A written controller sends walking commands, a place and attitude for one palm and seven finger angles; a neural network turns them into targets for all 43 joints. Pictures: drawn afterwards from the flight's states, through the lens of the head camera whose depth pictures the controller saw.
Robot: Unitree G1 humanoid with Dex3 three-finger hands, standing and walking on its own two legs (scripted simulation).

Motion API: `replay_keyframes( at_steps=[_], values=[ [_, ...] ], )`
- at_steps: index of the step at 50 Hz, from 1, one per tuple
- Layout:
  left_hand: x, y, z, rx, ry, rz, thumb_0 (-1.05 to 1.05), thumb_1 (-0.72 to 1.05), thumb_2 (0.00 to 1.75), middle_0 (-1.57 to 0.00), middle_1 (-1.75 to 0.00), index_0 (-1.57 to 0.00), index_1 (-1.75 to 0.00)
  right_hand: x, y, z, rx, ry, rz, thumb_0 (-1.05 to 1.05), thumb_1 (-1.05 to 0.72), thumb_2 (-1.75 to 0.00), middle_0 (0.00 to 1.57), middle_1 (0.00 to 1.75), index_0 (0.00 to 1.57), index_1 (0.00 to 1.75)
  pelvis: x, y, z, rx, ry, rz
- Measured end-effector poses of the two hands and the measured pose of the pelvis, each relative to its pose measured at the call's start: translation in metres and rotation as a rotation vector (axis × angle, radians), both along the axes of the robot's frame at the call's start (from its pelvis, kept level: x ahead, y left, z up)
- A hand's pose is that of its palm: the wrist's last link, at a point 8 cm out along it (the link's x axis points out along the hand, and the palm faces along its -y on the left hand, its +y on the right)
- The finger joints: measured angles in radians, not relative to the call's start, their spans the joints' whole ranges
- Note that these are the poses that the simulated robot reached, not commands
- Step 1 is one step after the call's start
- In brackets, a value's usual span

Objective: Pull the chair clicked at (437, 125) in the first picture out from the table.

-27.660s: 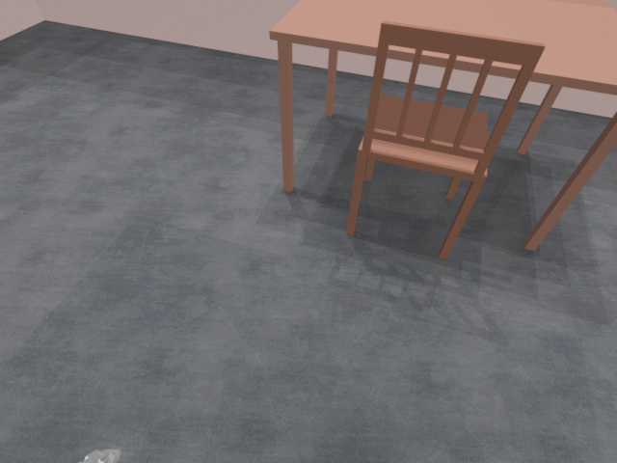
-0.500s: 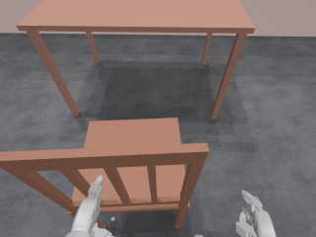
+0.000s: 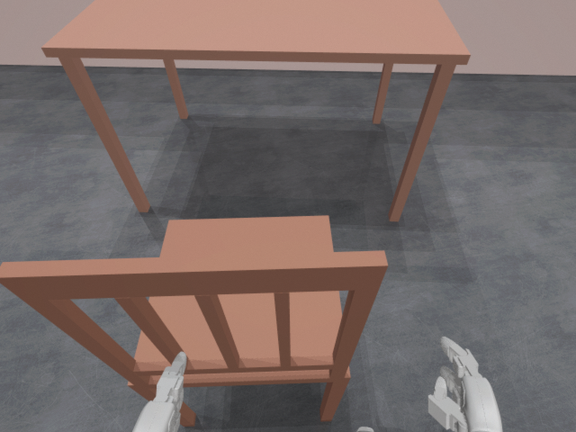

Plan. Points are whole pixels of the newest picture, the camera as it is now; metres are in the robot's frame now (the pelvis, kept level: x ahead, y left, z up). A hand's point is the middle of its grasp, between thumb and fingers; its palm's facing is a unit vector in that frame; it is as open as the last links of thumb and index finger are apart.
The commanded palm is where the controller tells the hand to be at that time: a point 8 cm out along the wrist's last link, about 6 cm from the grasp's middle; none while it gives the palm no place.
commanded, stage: draw the hand back to the body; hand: left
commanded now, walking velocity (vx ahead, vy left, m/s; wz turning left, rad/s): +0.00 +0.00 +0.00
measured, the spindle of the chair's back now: (221, 333) +0.27 +0.11 -0.03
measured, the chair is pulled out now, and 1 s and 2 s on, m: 0.62 0.62 0.62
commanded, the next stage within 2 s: step back with the hand held close in 1.62 s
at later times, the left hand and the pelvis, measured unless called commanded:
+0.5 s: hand (149, 418) +0.14 +0.15 +0.08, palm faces +0.01 -1.00 -0.09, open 17.4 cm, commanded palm +0.11 +0.22 +0.10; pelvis -0.02 +0.00 -0.01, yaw +0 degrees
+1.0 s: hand (53, 381) +0.16 +0.23 +0.14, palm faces +0.30 -0.84 -0.46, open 11.8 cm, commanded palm +0.13 +0.27 +0.20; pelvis +0.01 -0.01 +0.05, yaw +1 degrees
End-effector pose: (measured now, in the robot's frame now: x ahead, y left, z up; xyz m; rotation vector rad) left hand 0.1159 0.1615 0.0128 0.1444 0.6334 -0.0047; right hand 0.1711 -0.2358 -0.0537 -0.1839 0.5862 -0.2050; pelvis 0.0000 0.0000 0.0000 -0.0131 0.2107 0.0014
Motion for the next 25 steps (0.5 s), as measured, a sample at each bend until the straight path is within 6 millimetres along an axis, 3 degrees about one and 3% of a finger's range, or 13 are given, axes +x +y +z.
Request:
replay_keyframes(
  at_steps=[4,11,15,18,25],
  values=[
    [-0.006,0.002,0.001,-0.028,-0.013,0.026,-0.01,-0.54,0.2,-0.01,0.0,-0.01,0.0,0.001,0.0,-0.001,0.0,-0.007,-0.007,0.01,-0.91,-0.89,0.2,0.3,0.2,0.3,-0.001,0.0,-0.003,-0.002,0.006,0.0],
    [0.006,0.018,0.036,-0.109,-0.345,0.1,-0.01,-0.54,0.2,-0.01,0.0,-0.01,0.0,0.002,0.003,-0.012,0.01,-0.015,0.012,0.01,-0.91,-0.89,0.2,0.3,0.2,0.3,-0.007,0.0,-0.012,-0.008,0.021,0.006],
    [0.003,0.022,0.039,-0.107,-0.438,0.057,-0.01,-0.54,0.2,-0.01,0.0,-0.01,0.0,0.001,0.006,-0.023,0.037,-0.002,0.023,0.01,-0.91,-0.89,0.2,0.3,0.2,0.3,-0.012,-0.001,-0.018,-0.008,0.03,0.001],
    [0.007,0.027,0.053,-0.085,-0.531,0.006,-0.01,-0.55,0.2,-0.01,0.0,-0.01,0.0,0.0,0.009,-0.031,0.059,0.011,0.025,0.01,-0.91,-0.89,0.2,0.3,0.2,0.3,-0.016,-0.001,-0.022,-0.009,0.025,0.0],
    [0.005,0.043,0.071,-0.056,-0.495,-0.002,-0.01,-0.55,0.2,-0.01,0.0,-0.05,-0.02,-0.006,0.015,-0.027,0.099,0.023,0.002,0.01,-0.91,-0.89,0.2,0.3,0.2,0.3,-0.018,-0.001,-0.01,-0.01,-0.013,0.003]
  ],
)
